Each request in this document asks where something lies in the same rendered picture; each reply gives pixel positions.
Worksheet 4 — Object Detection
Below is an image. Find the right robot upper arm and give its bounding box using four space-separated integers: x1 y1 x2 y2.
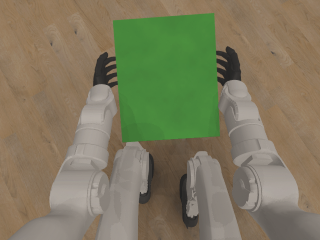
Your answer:
232 164 320 240

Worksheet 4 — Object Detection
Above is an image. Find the robot right forearm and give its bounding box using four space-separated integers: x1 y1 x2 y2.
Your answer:
218 80 299 200

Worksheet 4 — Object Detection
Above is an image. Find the robot left thigh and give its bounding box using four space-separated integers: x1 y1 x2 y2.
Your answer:
95 146 149 240

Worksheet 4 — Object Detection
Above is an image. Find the left robot hand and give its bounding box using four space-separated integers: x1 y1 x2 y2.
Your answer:
93 52 118 88

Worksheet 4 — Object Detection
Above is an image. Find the left robot upper arm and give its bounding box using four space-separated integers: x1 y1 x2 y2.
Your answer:
8 169 111 240

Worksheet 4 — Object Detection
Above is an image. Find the carton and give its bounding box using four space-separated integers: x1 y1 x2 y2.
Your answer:
113 13 220 143

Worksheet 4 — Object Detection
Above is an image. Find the robot left forearm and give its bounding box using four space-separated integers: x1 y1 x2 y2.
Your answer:
49 84 118 209

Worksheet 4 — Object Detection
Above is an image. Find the left robot shin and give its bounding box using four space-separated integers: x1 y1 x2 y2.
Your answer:
113 141 148 193

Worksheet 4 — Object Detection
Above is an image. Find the right robot hand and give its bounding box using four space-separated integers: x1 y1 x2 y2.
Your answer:
216 46 241 86

